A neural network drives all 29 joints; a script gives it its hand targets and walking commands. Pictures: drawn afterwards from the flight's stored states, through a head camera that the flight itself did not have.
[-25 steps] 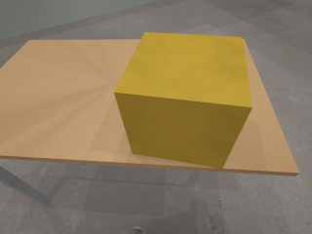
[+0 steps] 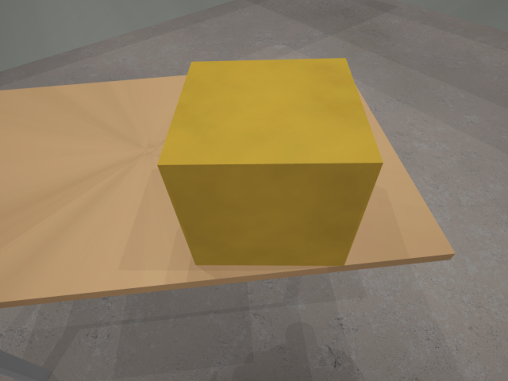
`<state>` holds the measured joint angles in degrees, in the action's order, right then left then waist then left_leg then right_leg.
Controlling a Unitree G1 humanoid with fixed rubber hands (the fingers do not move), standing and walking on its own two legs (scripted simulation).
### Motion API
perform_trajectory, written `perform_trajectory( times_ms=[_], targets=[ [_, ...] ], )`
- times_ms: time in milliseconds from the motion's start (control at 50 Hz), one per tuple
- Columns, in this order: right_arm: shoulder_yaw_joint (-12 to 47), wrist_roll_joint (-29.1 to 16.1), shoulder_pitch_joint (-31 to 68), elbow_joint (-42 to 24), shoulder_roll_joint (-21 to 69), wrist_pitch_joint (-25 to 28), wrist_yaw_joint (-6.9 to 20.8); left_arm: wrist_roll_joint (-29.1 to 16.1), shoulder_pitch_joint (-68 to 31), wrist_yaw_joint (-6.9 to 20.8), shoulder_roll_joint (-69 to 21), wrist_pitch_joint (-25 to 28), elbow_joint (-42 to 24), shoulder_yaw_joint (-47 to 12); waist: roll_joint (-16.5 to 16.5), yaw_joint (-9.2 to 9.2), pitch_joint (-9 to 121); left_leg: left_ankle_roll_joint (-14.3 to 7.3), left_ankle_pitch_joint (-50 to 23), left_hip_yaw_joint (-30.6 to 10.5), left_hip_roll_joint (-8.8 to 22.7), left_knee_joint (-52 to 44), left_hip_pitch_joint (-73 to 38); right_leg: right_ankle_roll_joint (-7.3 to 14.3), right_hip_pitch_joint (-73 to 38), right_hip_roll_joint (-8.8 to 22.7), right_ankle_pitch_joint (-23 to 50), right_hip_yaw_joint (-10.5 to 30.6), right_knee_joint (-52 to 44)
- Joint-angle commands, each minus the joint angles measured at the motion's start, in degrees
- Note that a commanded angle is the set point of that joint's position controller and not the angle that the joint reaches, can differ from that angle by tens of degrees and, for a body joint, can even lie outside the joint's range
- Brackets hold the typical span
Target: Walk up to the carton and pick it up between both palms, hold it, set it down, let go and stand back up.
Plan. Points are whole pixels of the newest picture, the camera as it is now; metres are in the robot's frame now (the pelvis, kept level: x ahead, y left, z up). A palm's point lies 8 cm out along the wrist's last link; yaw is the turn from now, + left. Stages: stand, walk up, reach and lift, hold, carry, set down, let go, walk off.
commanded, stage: walk up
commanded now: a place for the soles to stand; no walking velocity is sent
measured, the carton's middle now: (268, 164) +0.46 -0.01 +0.09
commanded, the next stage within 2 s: reach and lift in 1.30 s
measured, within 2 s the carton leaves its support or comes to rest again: neither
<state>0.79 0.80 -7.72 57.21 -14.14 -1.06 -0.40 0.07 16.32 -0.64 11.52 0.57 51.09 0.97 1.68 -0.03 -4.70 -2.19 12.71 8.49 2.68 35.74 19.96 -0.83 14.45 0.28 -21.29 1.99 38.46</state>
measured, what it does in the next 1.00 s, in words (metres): stands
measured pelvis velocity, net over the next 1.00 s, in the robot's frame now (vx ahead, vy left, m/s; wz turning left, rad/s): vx -0.01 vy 0.00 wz -0.23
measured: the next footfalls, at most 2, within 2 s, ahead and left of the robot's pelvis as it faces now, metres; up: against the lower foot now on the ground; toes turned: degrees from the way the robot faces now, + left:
none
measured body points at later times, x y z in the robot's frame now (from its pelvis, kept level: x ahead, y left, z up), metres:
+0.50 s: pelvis +0.00 +0.00 +0.00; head +0.02 -0.01 +0.45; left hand +0.08 +0.24 -0.13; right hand +0.05 -0.26 -0.14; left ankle +0.07 +0.10 -0.72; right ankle +0.00 -0.13 -0.72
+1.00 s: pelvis -0.01 +0.00 +0.00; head +0.01 -0.01 +0.44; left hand +0.11 +0.24 -0.14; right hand +0.02 -0.27 -0.15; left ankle +0.07 +0.10 -0.72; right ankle -0.01 -0.13 -0.72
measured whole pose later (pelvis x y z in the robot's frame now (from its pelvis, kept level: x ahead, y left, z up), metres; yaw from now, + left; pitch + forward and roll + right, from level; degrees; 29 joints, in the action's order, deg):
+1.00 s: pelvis -0.01 +0.00 +0.00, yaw -13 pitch -2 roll +2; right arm 1.4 1.0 -9.7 54.2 -15.1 -2.1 -0.6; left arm 0.8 16.5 -0.6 14.4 -0.4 48.4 1.0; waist -1.6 0.1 -4.2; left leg -1.5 15.1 16.4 6.2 37.4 19.4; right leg 0.5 20.7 -2.1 -20.6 8.9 43.0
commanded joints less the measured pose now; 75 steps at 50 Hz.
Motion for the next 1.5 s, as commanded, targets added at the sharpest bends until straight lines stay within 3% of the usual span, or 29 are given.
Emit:
perform_trajectory(
  times_ms=[0,60,180,440,460,580,640,720,760,820,880,920,940,980,1020,1060,1140,1200,1280,1300,1320,1340,1400,1420,1480],
  targets=[
    [-1.0,-0.9,3.4,-3.7,-7.1,0.4,-0.2,0.0,4.8,-0.1,5.8,0.7,-1.9,0.8,-1.4,1.83,2.7,-2.5,8.0,-12.6,8.7,-15.8,-3.3,3.8,2.1,2.6,5.4,5.1,-9.0],
    [-0.8,-0.5,1.5,-3.0,-7.7,0.1,-0.2,-0.3,4.3,0.0,7.4,1.0,-1.7,0.6,0.2,1.37,3.2,-2.1,7.3,-11.0,8.4,-15.8,-6.2,3.9,4.1,3.0,6.3,5.9,-9.6],
    [-0.7,-0.6,0.4,-2.6,-8.2,0.1,0.0,-0.4,1.9,-0.4,8.9,1.6,-1.8,0.1,-0.1,0.33,4.4,-2.4,7.6,-8.6,8.9,-15.2,-9.3,3.6,6.4,2.7,8.1,6.7,-9.9],
    [-0.6,-0.5,-0.1,-3.3,-8.6,-0.7,0.0,-0.6,1.3,-0.7,10.4,1.8,-2.7,0.2,-4.2,-0.96,4.9,-2.2,8.5,-4.9,8.0,-10.4,-12.9,4.4,13.1,2.9,8.7,12.5,-10.5],
    [-1.1,-0.2,0.1,-4.3,-9.1,-0.4,-0.1,-0.8,1.5,-0.8,11.6,1.4,-2.3,0.9,-5.2,-1.21,4.4,-2.9,8.0,-5.3,8.6,-10.7,-13.0,4.5,13.4,2.0,9.9,11.7,-8.7],
    [-1.9,0.0,0.9,-5.3,-10.9,-0.9,-0.4,-0.2,4.0,-0.8,10.3,0.5,-3.2,1.3,-1.1,0.2,4.9,-5.0,13.1,-5.8,13.3,-13.9,-10.0,3.4,11.0,0.0,8.8,7.7,-2.8],
    [-1.8,-0.2,2.1,-6.0,-10.3,-1.4,-0.3,-0.5,4.3,-0.8,11.0,0.4,-3.7,1.7,-2.1,0.38,3.7,-3.8,15.4,-3.8,11.3,-11.7,-9.1,4.2,12.0,0.7,8.2,10.1,-5.5],
    [-1.4,-0.3,0.5,-6.9,-8.2,-1.5,0.2,-0.8,1.6,-0.9,13.7,0.3,-4.9,2.4,-7.7,-1.37,2.5,-1.5,12.6,-2.4,4.4,-2.9,-12.9,7.1,19.2,4.1,2.8,21.2,-14.2],
    [-1.4,-0.1,-1.3,-7.0,-7.8,-1.0,0.4,-0.7,-0.1,-0.9,14.0,0.2,-5.5,2.4,-8.7,-2.16,2.8,-1.4,10.7,-3.4,3.5,-3.1,-14.6,7.1,20.3,3.8,2.9,21.7,-15.2],
    [-1.7,-0.2,-3.1,-7.0,-9.3,0.1,0.1,-0.3,-0.2,-0.6,12.1,-0.1,-5.9,1.8,-7.3,-2.31,5.3,-2.8,10.2,-6.8,7.4,-8.5,-14.5,5.2,17.2,1.0,4.7,16.9,-10.2],
    [-2.4,0.1,-3.0,-6.3,-12.4,0.2,-0.6,0.5,3.7,-0.2,9.8,-0.1,-5.5,1.5,0.0,-0.3,6.2,-7.0,14.0,-12.5,17.4,-17.6,-11.4,2.3,12.6,-3.1,3.0,7.1,2.5],
    [-2.4,0.1,-0.8,-7.0,-12.6,0.0,-1.0,1.1,5.4,-0.3,9.2,-0.1,-5.7,1.7,3.1,0.77,5.1,-9.6,10.9,-13.3,21.9,-18.6,-7.8,1.8,10.3,-1.8,-2.8,4.8,7.1],
    [-2.2,0.3,-0.1,-7.1,-12.4,0.0,-0.8,1.1,5.4,-0.3,9.0,-0.1,-6.1,1.8,3.6,1.11,4.4,-9.3,10.1,-11.5,21.7,-18.2,-4.8,2.2,8.1,-0.9,-2.9,5.0,6.0],
    [-1.6,0.5,1.5,-7.4,-11.3,-0.4,-0.2,0.4,5.4,-0.1,8.9,0.2,-6.7,1.7,2.8,2.17,3.5,-5.3,12.7,-5.3,16.8,-15.6,-0.7,3.4,4.4,0.4,2.3,7.2,-1.6],
    [-1.2,-0.3,1.5,-7.8,-9.2,-1.1,0.4,-0.8,3.1,-0.2,12.0,0.3,-6.5,2.2,-3.3,0.3,0.8,-1.3,17.9,-0.5,7.9,-8.8,-3.5,4.8,11.8,2.5,2.7,15.5,-10.8],
    [-0.7,-0.6,-1.7,-7.2,-7.5,-1.3,0.6,-1.6,0.9,-0.3,13.8,0.2,-5.6,2.4,-7.6,-1.55,1.3,-0.1,13.6,-1.6,3.8,-2.4,-11.9,7.3,19.4,5.2,-4.2,22.3,-17.7],
    [-0.6,-0.5,-5.6,-5.7,-7.9,0.4,0.6,-0.5,-1.9,-0.6,12.0,-0.1,-5.4,1.2,-8.5,-2.41,5.0,-1.3,6.2,-3.9,5.6,-7.0,-13.5,5.7,13.9,3.1,4.7,17.7,-14.8],
    [-0.8,-0.5,-4.5,-5.5,-9.5,0.9,0.3,-0.3,0.5,-0.2,9.8,0.0,-4.1,0.5,-5.5,-0.61,5.6,-1.9,6.3,-5.4,8.2,-10.9,-11.3,4.4,9.8,1.2,9.1,14.0,-11.0],
    [-0.7,-0.2,-3.9,-4.3,-9.6,0.8,0.0,0.1,1.1,-0.4,9.6,0.2,-2.7,0.6,-2.7,0.12,4.3,-2.4,2.7,-5.9,9.7,-12.4,-9.5,3.8,7.1,1.1,13.0,12.3,-8.7],
    [-8.2,3.7,23.5,-12.5,-8.5,8.5,2.2,-1.2,-32.3,-0.4,14.4,-8.1,-12.8,1.2,-3.9,-1.23,1.8,1.6,15.5,-3.0,0.8,-2.5,4.0,3.4,13.7,0.6,-7.3,-0.5,-5.1],
    [-9.5,5.1,18.3,-9.4,-9.0,9.7,3.7,-0.3,-29.3,-1.3,13.7,-13.2,-12.6,0.5,-6.4,-0.96,-1.9,2.3,20.4,-2.6,0.1,-1.2,1.3,4.0,17.5,1.9,-15.2,-0.7,-5.9],
    [-9.8,5.1,18.6,-9.6,-9.5,10.0,4.4,0.4,-30.1,-1.4,13.2,-16.6,-14.0,0.3,-7.9,-0.87,-1.2,2.9,20.2,-2.8,-0.1,-0.8,-3.1,4.4,20.6,2.8,-17.3,-1.1,-7.4],
    [-10.5,2.3,11.3,-13.0,-10.0,6.6,4.0,3.0,-24.7,-0.2,10.4,-26.0,-22.3,-0.6,-3.2,-2.08,8.0,5.1,13.4,-3.0,1.0,0.4,-13.6,4.2,19.0,1.8,-3.6,-3.8,-6.1],
    [-10.9,0.6,8.8,-13.7,-9.8,5.4,3.7,3.9,-23.1,0.2,10.1,-28.3,-24.7,0.1,-1.5,-2.48,11.2,5.7,12.1,-3.0,1.2,1.5,-16.5,4.2,18.7,1.4,-1.3,-4.4,-5.2],
    [-10.3,-3.1,5.0,-17.2,-9.5,1.7,3.3,5.3,-18.5,0.7,10.6,-31.9,-30.8,1.3,-0.5,-2.76,15.2,6.3,7.2,-4.4,0.9,3.4,-24.5,4.4,21.9,0.9,2.2,-5.5,-4.9]
  ],
)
